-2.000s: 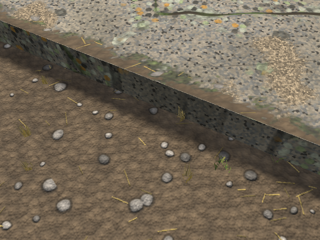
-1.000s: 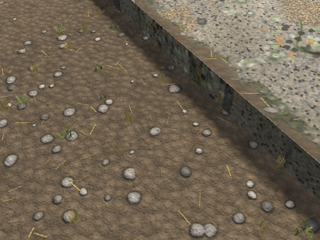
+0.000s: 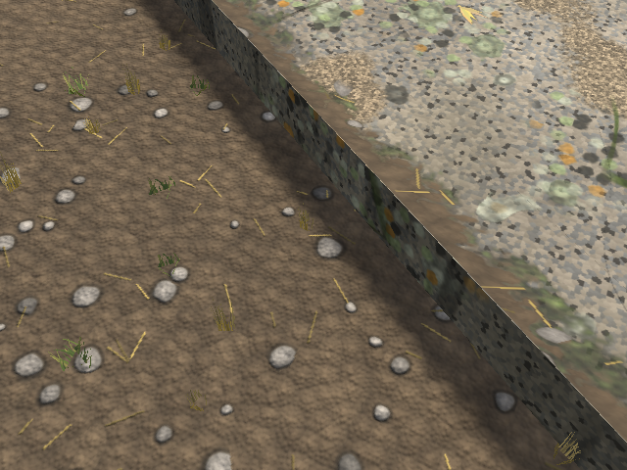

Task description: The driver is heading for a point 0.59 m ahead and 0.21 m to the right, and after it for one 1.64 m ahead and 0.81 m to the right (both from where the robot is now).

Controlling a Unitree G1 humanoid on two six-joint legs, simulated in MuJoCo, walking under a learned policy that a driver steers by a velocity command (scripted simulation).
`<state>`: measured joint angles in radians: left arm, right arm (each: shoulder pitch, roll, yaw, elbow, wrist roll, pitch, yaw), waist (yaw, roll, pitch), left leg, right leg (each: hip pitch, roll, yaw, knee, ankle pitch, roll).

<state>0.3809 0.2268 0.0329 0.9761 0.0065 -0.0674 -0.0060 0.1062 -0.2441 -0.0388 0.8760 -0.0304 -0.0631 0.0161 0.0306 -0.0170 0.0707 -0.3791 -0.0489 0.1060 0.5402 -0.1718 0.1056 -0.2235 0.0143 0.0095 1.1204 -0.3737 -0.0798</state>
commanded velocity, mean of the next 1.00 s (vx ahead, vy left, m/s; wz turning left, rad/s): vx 0.19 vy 0.00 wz -0.45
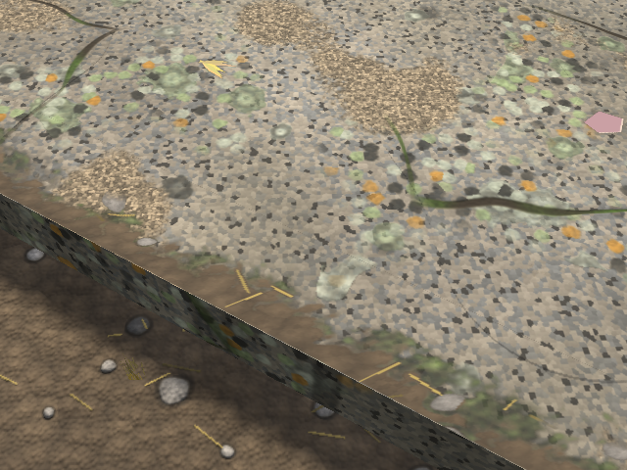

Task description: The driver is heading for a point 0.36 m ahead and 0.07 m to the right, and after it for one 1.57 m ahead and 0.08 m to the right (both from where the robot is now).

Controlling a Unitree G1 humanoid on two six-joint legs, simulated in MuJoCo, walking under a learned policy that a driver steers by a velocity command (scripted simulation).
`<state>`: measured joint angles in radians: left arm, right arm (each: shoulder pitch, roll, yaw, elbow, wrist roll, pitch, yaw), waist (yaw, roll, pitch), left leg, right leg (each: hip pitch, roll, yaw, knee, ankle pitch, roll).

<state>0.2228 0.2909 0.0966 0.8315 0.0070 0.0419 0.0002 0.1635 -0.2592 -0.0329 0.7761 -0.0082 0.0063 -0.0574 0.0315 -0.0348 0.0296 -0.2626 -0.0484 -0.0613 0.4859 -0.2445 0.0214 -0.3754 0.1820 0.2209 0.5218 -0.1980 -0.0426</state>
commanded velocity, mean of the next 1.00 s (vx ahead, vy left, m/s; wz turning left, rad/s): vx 0.21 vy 0.00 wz -0.40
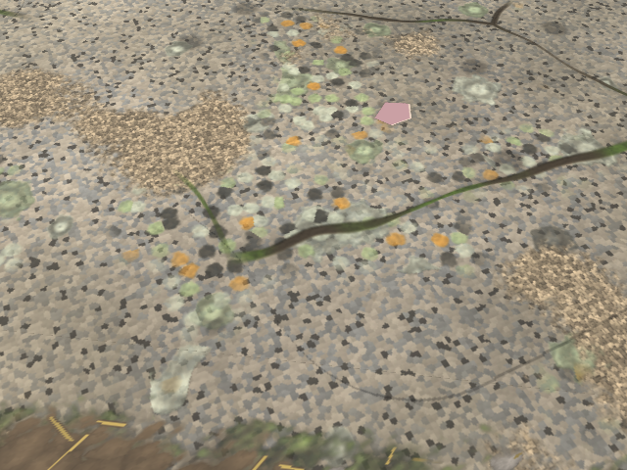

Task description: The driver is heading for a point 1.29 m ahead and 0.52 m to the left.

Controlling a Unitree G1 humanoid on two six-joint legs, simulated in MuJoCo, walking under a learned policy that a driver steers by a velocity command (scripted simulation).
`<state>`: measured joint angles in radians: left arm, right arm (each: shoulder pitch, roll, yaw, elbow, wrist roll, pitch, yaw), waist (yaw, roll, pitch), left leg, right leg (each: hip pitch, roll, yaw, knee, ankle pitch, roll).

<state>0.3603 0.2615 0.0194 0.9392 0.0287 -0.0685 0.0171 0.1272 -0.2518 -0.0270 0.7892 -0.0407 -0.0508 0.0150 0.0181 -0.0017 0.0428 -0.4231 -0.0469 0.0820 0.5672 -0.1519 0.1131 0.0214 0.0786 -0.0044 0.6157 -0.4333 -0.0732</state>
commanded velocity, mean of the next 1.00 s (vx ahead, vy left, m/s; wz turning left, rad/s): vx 0.49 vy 0.00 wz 0.53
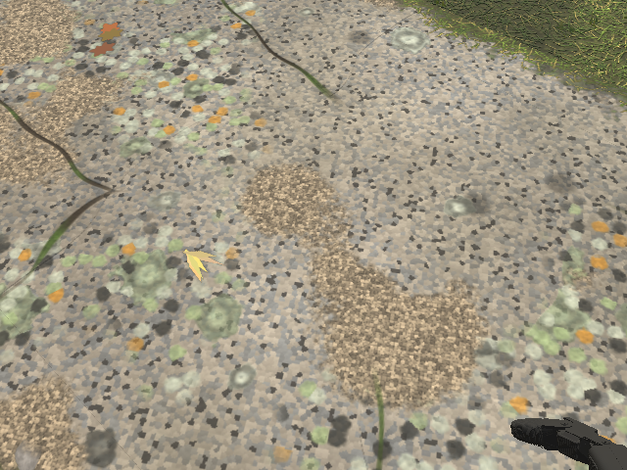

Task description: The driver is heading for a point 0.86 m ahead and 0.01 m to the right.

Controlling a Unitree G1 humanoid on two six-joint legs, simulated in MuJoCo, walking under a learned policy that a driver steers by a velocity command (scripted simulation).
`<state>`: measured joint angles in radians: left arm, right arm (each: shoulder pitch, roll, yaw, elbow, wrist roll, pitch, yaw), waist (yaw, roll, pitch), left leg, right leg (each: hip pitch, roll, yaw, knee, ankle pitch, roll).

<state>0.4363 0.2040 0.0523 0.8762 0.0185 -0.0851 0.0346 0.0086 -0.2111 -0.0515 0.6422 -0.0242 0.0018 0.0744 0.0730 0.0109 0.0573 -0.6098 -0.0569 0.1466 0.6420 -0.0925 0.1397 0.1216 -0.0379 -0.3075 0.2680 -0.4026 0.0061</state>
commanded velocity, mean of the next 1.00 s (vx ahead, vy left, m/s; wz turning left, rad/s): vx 0.50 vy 0.00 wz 0.26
